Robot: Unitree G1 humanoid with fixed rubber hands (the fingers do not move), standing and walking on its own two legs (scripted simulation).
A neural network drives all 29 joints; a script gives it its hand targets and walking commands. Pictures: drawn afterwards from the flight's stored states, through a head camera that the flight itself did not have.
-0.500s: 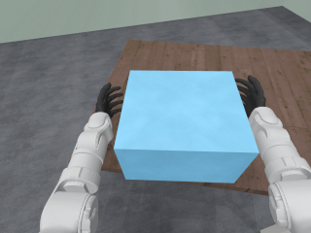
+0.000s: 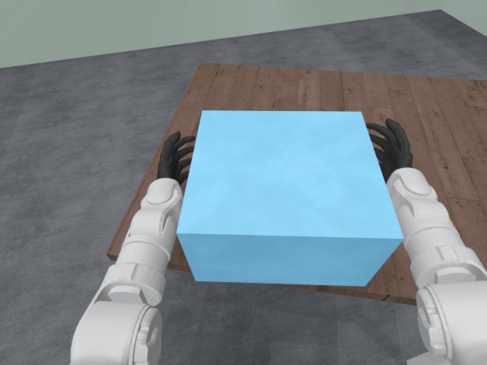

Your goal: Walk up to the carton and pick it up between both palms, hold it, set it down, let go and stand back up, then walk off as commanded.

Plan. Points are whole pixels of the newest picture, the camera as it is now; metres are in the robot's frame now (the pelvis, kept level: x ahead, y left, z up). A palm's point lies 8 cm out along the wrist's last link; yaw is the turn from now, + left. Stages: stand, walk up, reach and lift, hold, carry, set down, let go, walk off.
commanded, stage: reach and lift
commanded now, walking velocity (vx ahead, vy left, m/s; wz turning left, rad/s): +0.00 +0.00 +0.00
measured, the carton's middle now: (280, 194) +0.40 +0.01 +0.07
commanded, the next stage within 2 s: none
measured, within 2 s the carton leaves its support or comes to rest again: leaves its support in 0.76 s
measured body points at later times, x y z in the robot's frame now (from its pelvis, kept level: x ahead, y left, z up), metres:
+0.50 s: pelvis +0.00 +0.00 +0.00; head +0.05 +0.00 +0.45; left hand +0.41 +0.20 +0.09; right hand +0.47 -0.18 +0.10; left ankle -0.02 +0.14 -0.75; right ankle +0.00 -0.12 -0.75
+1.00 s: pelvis -0.01 +0.00 +0.00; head +0.01 +0.01 +0.45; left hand +0.39 +0.20 +0.12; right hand +0.44 -0.17 +0.14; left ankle -0.02 +0.14 -0.75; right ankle +0.00 -0.12 -0.75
